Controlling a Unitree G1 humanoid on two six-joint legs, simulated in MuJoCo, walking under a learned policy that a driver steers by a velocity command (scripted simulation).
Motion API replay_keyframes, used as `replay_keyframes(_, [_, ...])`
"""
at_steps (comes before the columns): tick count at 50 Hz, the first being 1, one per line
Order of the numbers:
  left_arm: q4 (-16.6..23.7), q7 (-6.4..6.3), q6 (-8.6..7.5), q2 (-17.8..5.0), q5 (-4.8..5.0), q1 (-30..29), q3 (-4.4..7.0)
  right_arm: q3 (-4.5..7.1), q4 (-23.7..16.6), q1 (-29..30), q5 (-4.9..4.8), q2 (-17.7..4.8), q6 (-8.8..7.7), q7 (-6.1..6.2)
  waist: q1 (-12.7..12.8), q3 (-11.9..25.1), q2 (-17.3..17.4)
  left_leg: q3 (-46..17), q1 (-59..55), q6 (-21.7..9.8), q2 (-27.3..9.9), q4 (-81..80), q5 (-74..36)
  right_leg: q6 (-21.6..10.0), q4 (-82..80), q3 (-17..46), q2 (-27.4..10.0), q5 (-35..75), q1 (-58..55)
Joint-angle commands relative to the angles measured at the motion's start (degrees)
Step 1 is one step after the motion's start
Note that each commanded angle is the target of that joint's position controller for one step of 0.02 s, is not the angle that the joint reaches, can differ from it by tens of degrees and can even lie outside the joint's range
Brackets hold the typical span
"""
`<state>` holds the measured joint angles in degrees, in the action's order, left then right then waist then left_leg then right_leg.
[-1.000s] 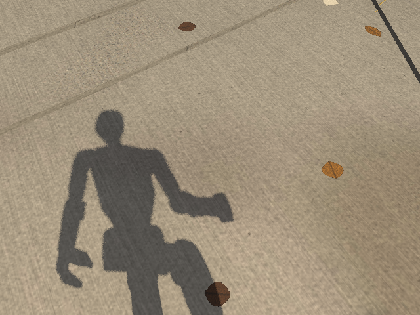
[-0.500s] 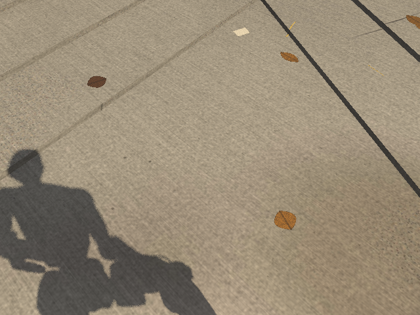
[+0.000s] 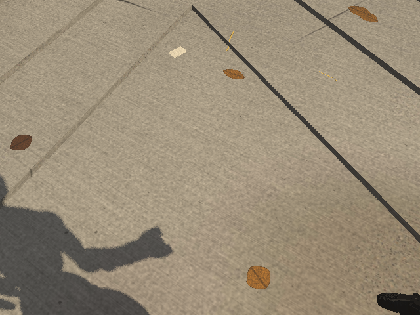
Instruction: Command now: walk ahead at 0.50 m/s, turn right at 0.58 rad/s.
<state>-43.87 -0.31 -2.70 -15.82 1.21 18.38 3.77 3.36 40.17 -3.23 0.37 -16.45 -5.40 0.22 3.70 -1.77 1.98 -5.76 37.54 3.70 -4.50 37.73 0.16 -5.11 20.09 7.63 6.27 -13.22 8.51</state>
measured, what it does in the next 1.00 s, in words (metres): walks ahead, turning right: left foot, then right foot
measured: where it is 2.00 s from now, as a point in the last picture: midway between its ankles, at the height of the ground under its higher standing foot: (371, 178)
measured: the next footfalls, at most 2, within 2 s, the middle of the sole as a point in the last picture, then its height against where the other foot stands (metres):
left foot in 0.14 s outside the picture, level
right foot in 0.66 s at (304, 312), level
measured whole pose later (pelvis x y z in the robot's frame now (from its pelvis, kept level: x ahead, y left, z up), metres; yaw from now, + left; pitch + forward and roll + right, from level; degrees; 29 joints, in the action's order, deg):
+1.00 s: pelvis +0.52 -0.13 +0.00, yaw -35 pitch +2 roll +1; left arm -39.8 -0.3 -2.4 -16.4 1.0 19.8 3.6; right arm 2.6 39.8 -2.8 0.7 -17.6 -5.1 -0.5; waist 3.6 -2.3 2.3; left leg -5.6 38.6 4.1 -4.8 40.1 0.5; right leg -5.2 20.2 7.5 6.4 -13.1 8.2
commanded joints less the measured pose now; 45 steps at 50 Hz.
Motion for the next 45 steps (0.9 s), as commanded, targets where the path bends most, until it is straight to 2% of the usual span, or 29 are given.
replay_keyframes(1, [2.78,-0.69,-0.18,-9.98,0.43,1.65,2.63,0.61,-5.33,6.5,-0.75,-3.76,-1.34,-0.8,0.9,1.48,-7.15,2.41,-7.98,-0.02,3.97,-6.69,-4.72,-7.38,-4.09,10.18,-12.24,9.4,3.96])
replay_keyframes(3, [2.43,-0.9,0.13,-9.32,0.33,2.6,2.46,0.99,-5.47,6.39,-0.79,-5.09,-1.92,-1.44,0.65,1.68,-7.59,1.46,-8.61,-1.23,4.03,-9.35,-2.52,-6.77,-0.85,13.28,-13.9,8.61,-0.01])
replay_keyframes(5, [2.6,-1.02,0.43,-9.55,0.09,1.9,2.62,1.56,-5.19,3.92,-0.84,-6.3,-2.46,-1.6,-1.21,1.9,-9.15,1.52,-11.91,-3.03,4.3,-10.65,2.67,-5.81,2.59,16.2,-14.77,10.84,-1.91])
replay_keyframes(6, [3.01,-0.96,0.57,-8.84,0.02,0.85,2.39,2.08,-4.05,-0.34,-0.71,-6.98,-2.74,-1.39,-3.72,3.36,-9.4,2.68,-17.8,-4.41,4.79,-13.06,2.67,-4.77,5.89,16.03,-13.28,13.46,-1.44])
replay_keyframes(7, [3.71,-0.71,0.42,-6.64,-0.29,0.25,1.57,2.92,-2.98,-6.63,0.09,-8.91,-3.06,-1.0,-6.82,8.45,-8.03,0.62,-29.02,-6.88,1.6,-12.67,2.48,-2.98,14.43,13.67,-10.24,15.05,1.39])
replay_keyframes(8, [5.01,-0.61,0.24,-3.61,-1.47,1.1,0.38,3.72,-2.28,-15.69,0.6,-12.36,-2.91,-0.46,-9.85,16.96,-0.49,-9.89,-44.35,-10.21,-8.59,-11.73,5.15,-0.62,30.89,7.97,-5.8,3.35,9.47])
replay_keyframes(9, [6.63,-0.52,-0.36,-1.77,0.74,9.21,-0.25,4.55,-0.06,-18.63,0.84,-15.6,-2.11,-1.02,-5.39,21.27,20.38,-37.48,-58.31,-19.08,-19.71,-18.26,19.05,2.44,47.37,2.74,0.26,-21.61,29.71])
replay_keyframes(10, [4.71,-0.7,-0.3,-8.33,1.33,7.75,0.87,3.2,-1.47,-16.38,-0.47,-9.33,-1.84,-1.17,-6.9,15.71,11.41,-37.87,-54.73,-17.44,-19.25,-20.5,30.29,3.23,53.83,4.35,-4.77,-18.84,35.74])
replay_keyframes(11, [5.56,-0.59,0.0,-10.76,0.88,1.31,1.64,2.36,-1.87,-14.18,-0.59,-6.3,-1.42,-0.81,-8.45,8.92,5.63,-27.8,-47.92,-14.89,-16.65,-20.98,28.0,3.64,54.77,2.69,-6.57,-13.18,36.81])
replay_keyframes(12, [6.18,-0.63,0.24,-9.76,0.33,-1.52,1.62,1.92,-2.0,-11.68,-0.01,-5.76,-1.07,-0.75,-7.43,5.34,1.53,-20.87,-41.24,-13.78,-14.2,-22.02,20.36,4.09,53.71,1.14,-8.44,-9.22,34.85])
replay_keyframes(13, [6.92,-0.41,0.24,-8.95,-0.18,-3.31,1.78,1.6,-1.46,-10.22,0.2,-4.73,-0.88,-0.67,-6.57,2.5,1.36,-15.88,-36.73,-13.62,-12.18,-23.27,14.36,4.32,51.05,1.05,-9.89,-6.69,34.01])
replay_keyframes(15, [7.24,0.19,0.78,-6.7,0.55,-2.29,1.65,1.37,-0.74,-9.47,0.38,-4.04,-1.22,-0.52,-4.94,1.78,4.37,-8.54,-32.35,-13.13,-9.83,-25.92,8.74,4.51,48.22,-0.23,-11.83,-4.51,30.41])
replay_keyframes(17, [8.21,0.35,1.37,-4.91,0.47,-3.42,1.29,1.74,0.24,-9.77,-0.11,-4.96,-1.62,-0.53,-4.67,1.03,3.87,-4.18,-31.33,-14.17,-10.06,-27.75,4.27,5.11,45.79,-1.23,-12.56,-3.16,31.62])
replay_keyframes(20, [9.7,0.64,1.49,-4.02,0.09,-6.41,0.89,2.45,1.55,-10.38,0.02,-7.07,-1.44,-0.33,-4.99,0.66,2.16,1.23,-32.99,-14.96,-10.68,-28.83,-2.19,6.12,39.1,-1.76,-13.19,2.63,34.27])
replay_keyframes(24, [11.02,2.07,0.72,-2.85,0.09,-12.54,0.22,2.69,2.84,-11.09,-0.27,-8.59,-0.56,0.06,-7.18,-0.71,1.44,9.49,-34.18,-12.98,-8.94,-28.82,-5.27,5.42,25.87,-5.38,-12.32,13.54,31.14])
replay_keyframes(28, [13.55,3.36,0.64,-2.97,0.31,-18.08,0.11,3.22,4.67,-14.03,-1.32,-10.56,0.58,0.15,-8.5,-2.6,1.53,12.87,-39.28,-11.68,-10.96,-27.24,-8.58,3.32,18.41,-8.69,-10.96,11.82,29.79])
replay_keyframes(29, [14.05,3.61,0.7,-3.55,0.26,-18.31,0.36,3.41,4.88,-14.06,-1.65,-11.14,0.95,0.18,-7.93,-2.54,1.85,13.72,-40.82,-11.19,-11.48,-25.59,-13.16,2.35,17.29,-9.6,-10.17,9.39,28.81])
replay_keyframes(31, [14.08,3.71,1.08,-5.72,-0.11,-15.16,1.51,3.97,4.78,-13.52,-2.18,-13.04,1.7,0.55,-4.97,0.45,3.84,15.88,-42.86,-10.03,-11.58,-17.75,-32.29,-0.15,16.41,-12.73,-6.48,3.27,22.05])
replay_keyframes(32, [12.81,3.55,1.32,-7.65,-0.1,-9.26,2.66,4.13,4.62,-12.97,-2.39,-13.65,2.17,0.77,-1.3,3.75,3.99,17.15,-42.07,-9.22,-10.83,-9.23,-39.39,-1.84,14.91,-14.03,-4.06,2.24,14.33])
replay_keyframes(33, [10.1,2.86,1.62,-10.73,0.08,0.71,4.53,3.65,4.3,-12.54,-2.42,-12.6,2.34,1.02,3.94,8.74,2.4,18.62,-35.84,-7.34,-8.77,3.32,-37.06,-4.13,11.45,-13.56,-2.05,6.03,-0.37])
replay_keyframes(34, [8.41,1.55,2.23,-15.7,0.42,8.1,6.0,1.96,3.03,-14.52,-0.06,-8.03,1.97,0.97,5.17,13.8,-7.53,18.44,-19.34,-4.79,-5.45,22.26,-6.1,-7.91,11.54,2.13,-12.02,8.22,-18.04])
replay_keyframes(35, [10.15,1.79,1.24,-20.13,0.36,4.84,5.84,-0.13,-0.45,-18.31,0.8,-2.43,0.2,0.16,-1.6,21.22,-17.67,8.46,1.99,-2.37,6.27,38.93,35.82,-18.95,2.83,36.46,-24.33,-5.85,-31.48])
replay_keyframes(36, [10.64,2.24,0.35,-14.56,0.24,6.11,4.47,1.0,-1.06,-10.65,-1.55,-8.5,-1.53,-0.61,3.56,21.56,-9.54,-0.05,8.18,-3.24,4.12,42.51,32.9,-17.25,-2.76,38.07,-24.67,-10.27,-31.03])
replay_keyframes(37, [9.95,2.32,-0.42,-12.31,-0.07,3.91,3.64,1.2,-2.56,-7.09,-2.9,-9.47,-2.42,-0.91,2.76,12.9,-8.29,0.92,11.2,-4.33,1.98,39.82,26.96,-14.94,-3.54,29.89,-23.08,-6.17,-24.26])
replay_keyframes(38, [10.18,2.25,-0.75,-10.9,0.04,0.38,3.08,0.96,-1.9,-7.04,-1.85,-8.76,-2.77,-0.49,-0.01,8.55,-3.31,0.94,7.99,-4.46,-0.46,34.97,22.17,-13.0,-3.43,23.36,-20.43,0.25,-15.58])
replay_keyframes(39, [10.79,2.1,-0.76,-9.56,-0.32,-3.13,2.63,1.29,-1.4,-7.47,-0.41,-9.0,-2.64,-0.15,-2.34,6.06,-2.89,0.96,3.96,-3.87,-1.86,30.47,19.53,-11.88,-3.91,18.61,-18.33,6.86,-8.46])
replay_keyframes(40, [11.59,1.86,-0.79,-8.51,-0.96,-5.02,2.16,1.54,-1.12,-8.63,-0.04,-9.25,-1.99,-0.24,-4.14,5.39,-4.02,0.61,0.39,-3.44,-2.75,28.76,17.71,-11.57,-5.19,16.1,-16.88,10.95,-4.07])
replay_keyframes(42, [11.16,1.35,-1.12,-8.7,-0.84,-5.5,2.16,1.37,-1.0,-9.27,0.44,-7.96,-0.8,-0.25,-5.19,4.82,-4.43,1.64,-1.88,-1.68,-2.56,24.98,16.22,-12.28,-6.61,13.37,-15.9,17.18,0.56])
replay_keyframes(45, [9.5,0.17,-1.12,-10.19,-0.53,-2.99,2.52,0.67,-2.5,-4.35,0.84,-5.87,-0.01,-0.09,-3.96,2.66,-4.24,2.73,-0.94,0.58,-1.07,15.46,8.16,-11.35,-7.13,8.99,-13.51,19.8,4.15])
Over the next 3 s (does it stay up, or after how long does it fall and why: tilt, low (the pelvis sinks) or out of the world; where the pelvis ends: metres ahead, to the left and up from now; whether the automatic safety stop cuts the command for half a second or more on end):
stays up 1.36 -0.64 0.00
